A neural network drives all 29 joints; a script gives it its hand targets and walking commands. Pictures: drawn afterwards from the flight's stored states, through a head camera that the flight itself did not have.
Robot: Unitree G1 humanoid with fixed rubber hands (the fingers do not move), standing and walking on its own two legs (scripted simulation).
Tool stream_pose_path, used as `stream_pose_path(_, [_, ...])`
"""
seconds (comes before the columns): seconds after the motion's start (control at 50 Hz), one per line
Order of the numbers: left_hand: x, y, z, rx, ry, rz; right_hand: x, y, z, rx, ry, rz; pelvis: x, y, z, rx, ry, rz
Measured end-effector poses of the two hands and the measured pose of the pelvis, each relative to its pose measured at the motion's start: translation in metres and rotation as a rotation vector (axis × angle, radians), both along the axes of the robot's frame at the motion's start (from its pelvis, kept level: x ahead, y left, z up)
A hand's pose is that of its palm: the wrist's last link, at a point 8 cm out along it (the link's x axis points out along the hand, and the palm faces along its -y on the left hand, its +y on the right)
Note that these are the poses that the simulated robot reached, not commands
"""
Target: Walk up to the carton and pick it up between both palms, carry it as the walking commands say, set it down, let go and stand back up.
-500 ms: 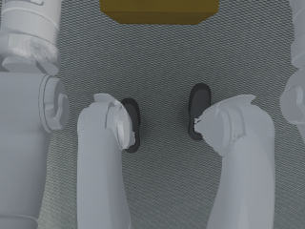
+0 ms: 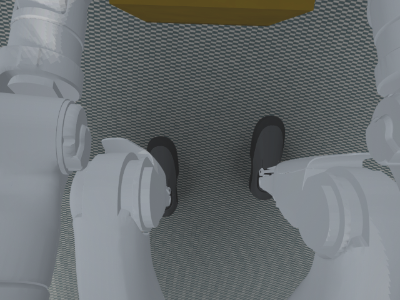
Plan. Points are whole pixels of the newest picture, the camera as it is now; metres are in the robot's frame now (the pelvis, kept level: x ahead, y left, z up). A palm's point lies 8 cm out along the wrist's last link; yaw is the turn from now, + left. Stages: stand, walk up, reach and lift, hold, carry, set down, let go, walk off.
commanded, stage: reach and lift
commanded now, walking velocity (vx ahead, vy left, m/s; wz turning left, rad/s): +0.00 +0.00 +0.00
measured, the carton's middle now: out of the picture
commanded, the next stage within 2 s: none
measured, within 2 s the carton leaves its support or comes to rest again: leaves its support in 1.54 s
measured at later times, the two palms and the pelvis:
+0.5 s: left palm out of the picture +0.56 +0.18 -0.19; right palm out of the picture +0.57 -0.17 -0.18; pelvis +0.00 +0.00 +0.00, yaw +0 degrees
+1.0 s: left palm out of the picture +0.57 +0.18 -0.19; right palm out of the picture +0.57 -0.15 -0.18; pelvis +0.00 +0.00 +0.00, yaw +0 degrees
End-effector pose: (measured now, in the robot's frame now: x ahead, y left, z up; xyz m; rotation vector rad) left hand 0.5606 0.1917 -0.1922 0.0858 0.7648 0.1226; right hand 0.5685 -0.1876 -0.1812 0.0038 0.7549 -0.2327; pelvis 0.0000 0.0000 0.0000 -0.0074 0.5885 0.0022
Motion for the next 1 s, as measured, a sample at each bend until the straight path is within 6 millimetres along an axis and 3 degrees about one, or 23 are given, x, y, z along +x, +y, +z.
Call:
stream_pose_path(0.4, [0.002,-0.004,0.002,0.000,-0.011,-0.019,0.000,0.005,-0.001,0.005,-0.001,0.015,0.000,0.000,0.000,-0.001,0.000,0.000])
stream_pose_path(0.66, [0.009,-0.013,0.006,-0.009,-0.026,-0.050,0.004,0.039,-0.001,0.045,-0.008,0.077,0.000,0.000,0.000,-0.001,0.000,0.000])
stream_pose_path(1.0, [0.009,-0.014,0.006,-0.028,-0.020,-0.045,0.005,0.039,0.000,0.020,-0.010,0.097,0.001,0.000,0.000,-0.001,0.001,0.001])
